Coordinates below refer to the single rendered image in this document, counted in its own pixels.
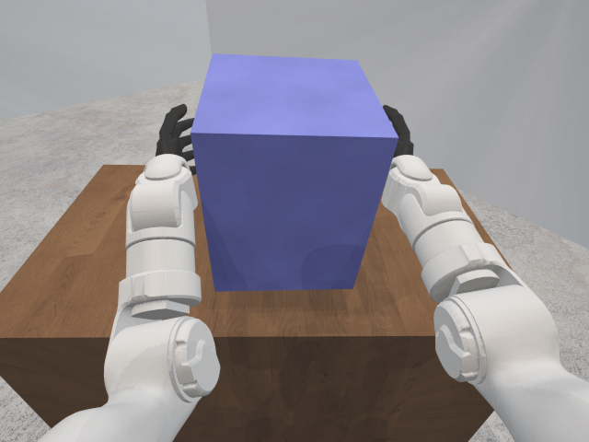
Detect pedestal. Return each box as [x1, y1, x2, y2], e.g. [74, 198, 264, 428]
[0, 165, 513, 442]

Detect right robot upper arm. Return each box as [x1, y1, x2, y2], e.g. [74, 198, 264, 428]
[433, 285, 589, 442]

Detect carton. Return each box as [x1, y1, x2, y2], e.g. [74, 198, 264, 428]
[191, 53, 398, 292]

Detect right robot hand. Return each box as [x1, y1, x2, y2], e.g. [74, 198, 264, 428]
[383, 105, 414, 158]

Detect left robot hand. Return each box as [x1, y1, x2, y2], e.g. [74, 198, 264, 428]
[156, 104, 197, 175]

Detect left robot forearm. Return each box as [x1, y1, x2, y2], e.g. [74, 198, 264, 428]
[104, 154, 202, 393]

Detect left robot upper arm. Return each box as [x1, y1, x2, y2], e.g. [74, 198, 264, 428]
[37, 316, 220, 442]

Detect right robot forearm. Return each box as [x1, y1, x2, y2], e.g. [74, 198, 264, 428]
[381, 155, 560, 347]

